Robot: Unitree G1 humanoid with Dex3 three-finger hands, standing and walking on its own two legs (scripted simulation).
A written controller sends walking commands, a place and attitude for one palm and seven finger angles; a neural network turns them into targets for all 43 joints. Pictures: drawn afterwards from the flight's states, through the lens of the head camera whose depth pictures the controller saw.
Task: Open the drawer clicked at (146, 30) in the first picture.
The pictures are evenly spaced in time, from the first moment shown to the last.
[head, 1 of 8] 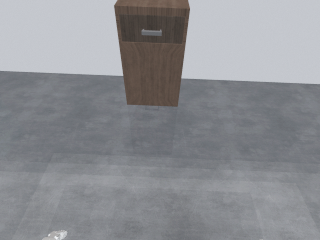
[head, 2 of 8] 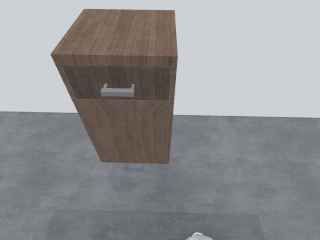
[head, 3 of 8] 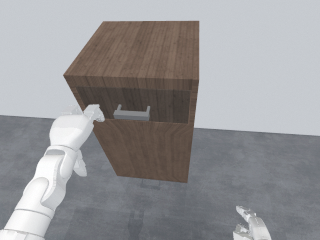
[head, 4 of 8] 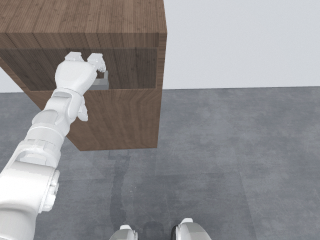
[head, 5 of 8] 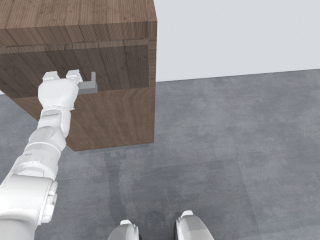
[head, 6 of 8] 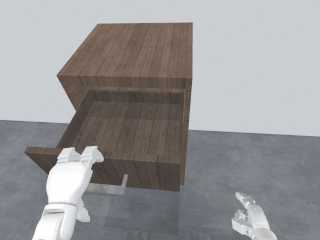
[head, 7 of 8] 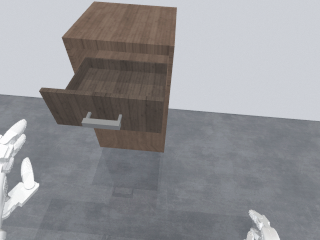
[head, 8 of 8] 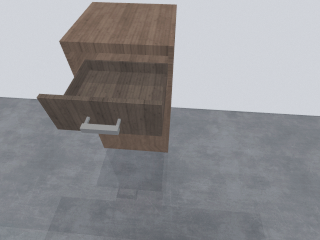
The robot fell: no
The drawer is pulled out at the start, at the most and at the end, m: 0.00 0.30 0.29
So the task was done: yes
